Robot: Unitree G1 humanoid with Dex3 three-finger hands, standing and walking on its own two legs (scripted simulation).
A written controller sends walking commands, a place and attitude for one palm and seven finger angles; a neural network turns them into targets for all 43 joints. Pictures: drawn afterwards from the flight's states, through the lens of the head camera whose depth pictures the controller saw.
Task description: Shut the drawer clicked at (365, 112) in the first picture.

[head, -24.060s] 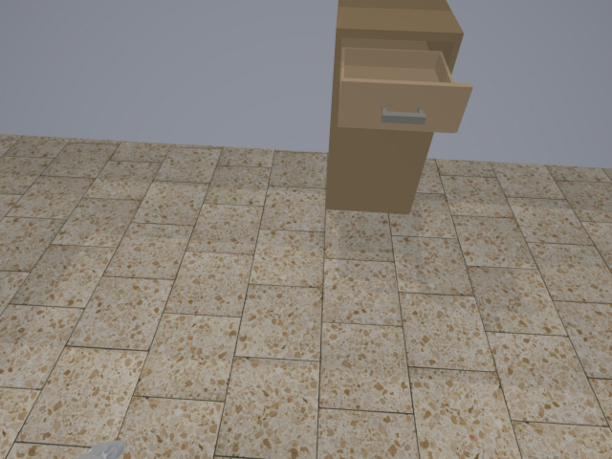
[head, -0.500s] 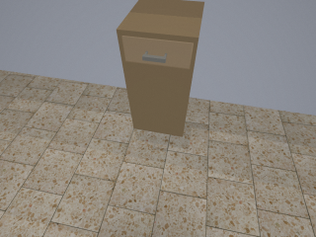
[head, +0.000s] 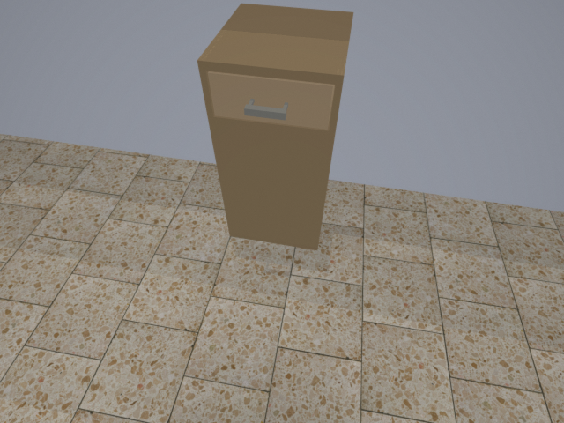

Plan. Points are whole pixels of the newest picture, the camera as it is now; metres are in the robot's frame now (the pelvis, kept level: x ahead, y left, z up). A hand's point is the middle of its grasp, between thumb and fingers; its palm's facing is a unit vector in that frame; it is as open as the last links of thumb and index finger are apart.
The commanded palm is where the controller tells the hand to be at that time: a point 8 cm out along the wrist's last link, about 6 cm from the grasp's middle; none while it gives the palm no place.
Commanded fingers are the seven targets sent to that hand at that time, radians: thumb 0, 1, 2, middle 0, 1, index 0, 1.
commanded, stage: look to check the result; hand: left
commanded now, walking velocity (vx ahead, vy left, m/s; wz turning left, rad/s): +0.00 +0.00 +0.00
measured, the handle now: (267, 108) +0.91 +0.09 -0.07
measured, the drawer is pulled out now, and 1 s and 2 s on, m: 0.00 0.00 0.00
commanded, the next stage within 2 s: stand and wait in 0.56 s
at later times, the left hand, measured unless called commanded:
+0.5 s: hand out of the picture +0.01 +0.17 -0.18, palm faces +0.03 -0.98 -0.19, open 7.4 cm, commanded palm none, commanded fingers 0.00 0.90 0.90 -0.20 -0.30 -0.20 -0.30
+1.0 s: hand out of the picture +0.03 +0.18 -0.18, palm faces +0.03 -0.98 -0.19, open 7.4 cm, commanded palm none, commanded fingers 0.00 0.90 0.90 -0.20 -0.30 -0.20 -0.30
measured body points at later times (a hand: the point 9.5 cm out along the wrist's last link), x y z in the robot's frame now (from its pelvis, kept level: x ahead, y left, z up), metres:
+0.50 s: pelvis +0.01 +0.00 +0.00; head +0.03 +0.00 +0.45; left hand +0.01 +0.22 -0.16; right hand +0.01 -0.22 -0.16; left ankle +0.01 +0.11 -0.74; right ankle +0.01 -0.13 -0.74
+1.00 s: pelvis +0.02 +0.00 +0.00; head +0.03 +0.00 +0.45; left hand +0.03 +0.23 -0.16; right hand +0.02 -0.22 -0.16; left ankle +0.01 +0.11 -0.74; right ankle +0.01 -0.13 -0.74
